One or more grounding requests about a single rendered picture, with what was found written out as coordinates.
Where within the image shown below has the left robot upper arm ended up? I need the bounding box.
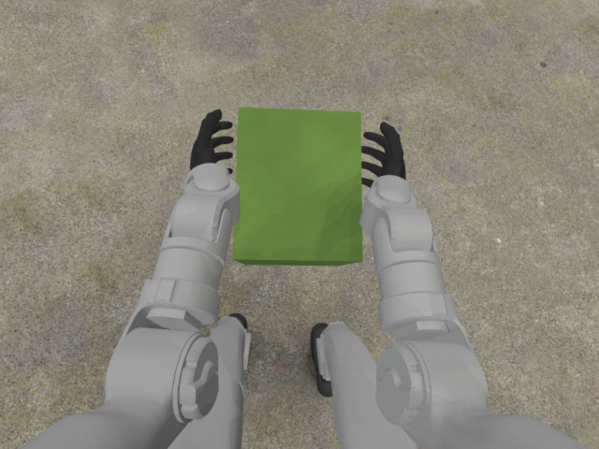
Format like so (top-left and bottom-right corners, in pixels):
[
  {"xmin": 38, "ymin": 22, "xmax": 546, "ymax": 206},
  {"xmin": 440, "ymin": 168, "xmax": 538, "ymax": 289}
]
[{"xmin": 20, "ymin": 327, "xmax": 219, "ymax": 449}]

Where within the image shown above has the right robot hand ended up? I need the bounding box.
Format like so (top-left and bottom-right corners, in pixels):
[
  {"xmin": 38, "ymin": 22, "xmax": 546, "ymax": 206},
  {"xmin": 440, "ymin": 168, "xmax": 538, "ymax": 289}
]
[{"xmin": 361, "ymin": 122, "xmax": 405, "ymax": 188}]

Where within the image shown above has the left robot shin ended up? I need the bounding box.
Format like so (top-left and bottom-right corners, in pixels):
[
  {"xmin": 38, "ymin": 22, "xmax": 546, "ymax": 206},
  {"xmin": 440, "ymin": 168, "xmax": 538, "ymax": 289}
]
[{"xmin": 210, "ymin": 316, "xmax": 244, "ymax": 335}]

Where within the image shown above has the robot right forearm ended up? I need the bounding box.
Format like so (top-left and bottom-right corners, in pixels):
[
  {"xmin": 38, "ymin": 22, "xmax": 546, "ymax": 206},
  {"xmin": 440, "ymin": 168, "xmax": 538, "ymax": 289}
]
[{"xmin": 359, "ymin": 175, "xmax": 488, "ymax": 388}]

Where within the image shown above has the robot left forearm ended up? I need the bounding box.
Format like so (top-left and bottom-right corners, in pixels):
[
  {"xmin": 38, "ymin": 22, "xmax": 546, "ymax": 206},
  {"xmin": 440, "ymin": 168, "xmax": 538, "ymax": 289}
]
[{"xmin": 105, "ymin": 163, "xmax": 240, "ymax": 396}]

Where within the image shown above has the carton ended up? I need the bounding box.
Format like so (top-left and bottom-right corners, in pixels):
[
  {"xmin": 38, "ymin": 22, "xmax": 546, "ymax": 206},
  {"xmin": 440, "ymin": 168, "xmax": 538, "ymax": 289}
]
[{"xmin": 233, "ymin": 108, "xmax": 363, "ymax": 266}]

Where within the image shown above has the right robot shin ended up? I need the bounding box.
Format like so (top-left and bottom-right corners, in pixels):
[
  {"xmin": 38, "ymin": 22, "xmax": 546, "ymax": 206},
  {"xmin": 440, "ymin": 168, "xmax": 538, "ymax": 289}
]
[{"xmin": 322, "ymin": 322, "xmax": 348, "ymax": 381}]

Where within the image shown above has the robot shin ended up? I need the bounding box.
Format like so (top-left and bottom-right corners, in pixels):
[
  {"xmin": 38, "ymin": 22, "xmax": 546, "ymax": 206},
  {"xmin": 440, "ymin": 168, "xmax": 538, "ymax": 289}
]
[
  {"xmin": 210, "ymin": 316, "xmax": 244, "ymax": 335},
  {"xmin": 322, "ymin": 322, "xmax": 348, "ymax": 381}
]

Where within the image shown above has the left robot hand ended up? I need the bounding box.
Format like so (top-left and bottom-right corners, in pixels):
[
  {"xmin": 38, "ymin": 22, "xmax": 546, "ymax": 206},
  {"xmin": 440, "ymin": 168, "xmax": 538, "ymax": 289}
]
[{"xmin": 190, "ymin": 109, "xmax": 233, "ymax": 174}]

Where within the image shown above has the right robot upper arm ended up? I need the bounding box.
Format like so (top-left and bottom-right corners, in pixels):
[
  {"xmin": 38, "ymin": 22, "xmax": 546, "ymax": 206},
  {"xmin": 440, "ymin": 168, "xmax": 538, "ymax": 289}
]
[{"xmin": 375, "ymin": 340, "xmax": 589, "ymax": 449}]

